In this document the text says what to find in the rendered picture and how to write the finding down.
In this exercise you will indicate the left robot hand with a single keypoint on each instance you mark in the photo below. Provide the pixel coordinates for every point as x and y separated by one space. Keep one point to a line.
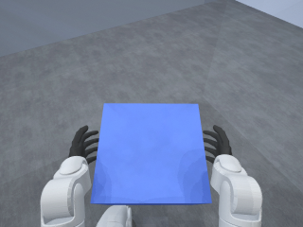
78 147

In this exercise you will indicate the carton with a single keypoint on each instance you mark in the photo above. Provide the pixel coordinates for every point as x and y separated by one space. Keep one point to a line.
151 154

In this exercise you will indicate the right robot hand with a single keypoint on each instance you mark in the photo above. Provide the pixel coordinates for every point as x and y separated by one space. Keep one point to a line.
221 146

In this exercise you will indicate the robot right forearm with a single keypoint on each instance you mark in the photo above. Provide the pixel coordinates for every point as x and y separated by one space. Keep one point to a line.
240 196

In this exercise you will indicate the robot left thigh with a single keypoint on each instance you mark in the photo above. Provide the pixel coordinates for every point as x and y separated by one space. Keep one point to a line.
116 216

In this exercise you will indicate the robot left forearm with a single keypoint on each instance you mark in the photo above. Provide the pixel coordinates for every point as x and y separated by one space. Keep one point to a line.
62 199

